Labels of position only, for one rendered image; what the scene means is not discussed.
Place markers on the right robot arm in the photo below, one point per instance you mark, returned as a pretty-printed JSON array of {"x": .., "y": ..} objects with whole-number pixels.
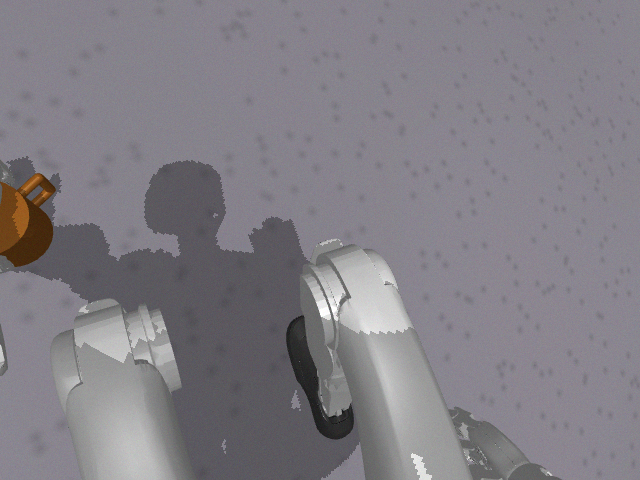
[{"x": 532, "y": 471}]

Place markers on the right robot hand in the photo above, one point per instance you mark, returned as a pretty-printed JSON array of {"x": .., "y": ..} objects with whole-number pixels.
[{"x": 494, "y": 455}]

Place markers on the right robot foot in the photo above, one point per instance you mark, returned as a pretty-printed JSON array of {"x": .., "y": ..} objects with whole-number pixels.
[{"x": 306, "y": 374}]

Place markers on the mug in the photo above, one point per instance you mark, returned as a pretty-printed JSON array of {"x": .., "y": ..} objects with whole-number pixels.
[{"x": 26, "y": 231}]

